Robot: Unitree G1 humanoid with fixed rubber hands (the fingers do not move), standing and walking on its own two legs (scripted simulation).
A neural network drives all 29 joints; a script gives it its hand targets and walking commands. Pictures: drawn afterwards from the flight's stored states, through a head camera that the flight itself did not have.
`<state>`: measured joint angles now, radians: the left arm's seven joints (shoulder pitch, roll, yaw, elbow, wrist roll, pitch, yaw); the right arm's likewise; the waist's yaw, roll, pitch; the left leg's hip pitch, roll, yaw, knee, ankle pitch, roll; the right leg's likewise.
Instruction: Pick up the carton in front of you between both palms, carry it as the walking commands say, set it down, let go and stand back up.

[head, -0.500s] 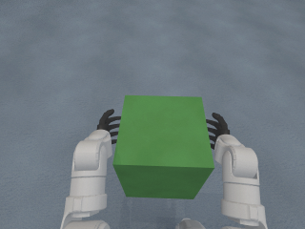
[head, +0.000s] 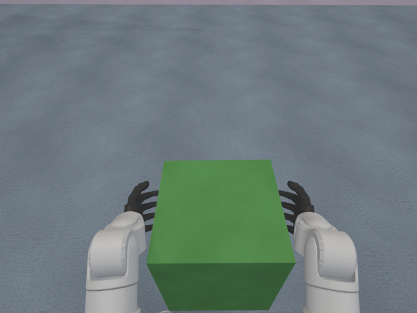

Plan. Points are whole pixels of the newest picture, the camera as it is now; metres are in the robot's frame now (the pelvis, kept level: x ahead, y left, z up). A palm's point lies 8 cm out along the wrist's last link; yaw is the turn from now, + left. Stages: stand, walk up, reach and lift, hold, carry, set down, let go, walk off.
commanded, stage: carry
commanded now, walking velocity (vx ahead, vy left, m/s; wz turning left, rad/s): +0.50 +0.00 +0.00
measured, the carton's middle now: (218, 237) +0.27 +0.00 +0.00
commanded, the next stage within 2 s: none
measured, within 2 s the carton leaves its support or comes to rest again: neither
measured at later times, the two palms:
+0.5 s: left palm (157, 117) +0.56 +0.17 +0.09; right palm (270, 119) +0.55 -0.13 +0.09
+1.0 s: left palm (178, 65) +0.88 +0.15 +0.09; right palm (261, 65) +0.88 -0.15 +0.09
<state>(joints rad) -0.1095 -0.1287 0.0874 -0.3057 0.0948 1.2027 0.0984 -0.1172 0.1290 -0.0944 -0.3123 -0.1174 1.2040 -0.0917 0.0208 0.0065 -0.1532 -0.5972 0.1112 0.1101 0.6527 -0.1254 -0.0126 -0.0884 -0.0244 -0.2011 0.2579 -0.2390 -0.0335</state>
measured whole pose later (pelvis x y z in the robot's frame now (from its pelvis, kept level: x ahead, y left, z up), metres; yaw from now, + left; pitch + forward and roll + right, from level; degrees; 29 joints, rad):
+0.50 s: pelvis +0.30 +0.03 +0.00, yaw -2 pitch +4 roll +0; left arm -0.11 -0.13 0.09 -0.40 0.11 1.22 0.09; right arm -0.12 0.13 -0.08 -0.37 -0.10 1.19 -0.09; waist -0.01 -0.01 -0.11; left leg -0.08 0.04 0.22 0.26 -0.25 0.01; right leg -0.57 -0.11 -0.13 0.59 -0.11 0.01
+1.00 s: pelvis +0.62 +0.00 -0.01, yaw +0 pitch +4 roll +0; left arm -0.14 -0.13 0.08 -0.41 0.10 1.22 0.09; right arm -0.14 0.13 -0.09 -0.42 -0.11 1.22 -0.10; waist 0.01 0.01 -0.09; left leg -0.56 0.09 0.16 0.53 -0.06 0.00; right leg 0.01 -0.05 -0.22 0.25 -0.32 0.01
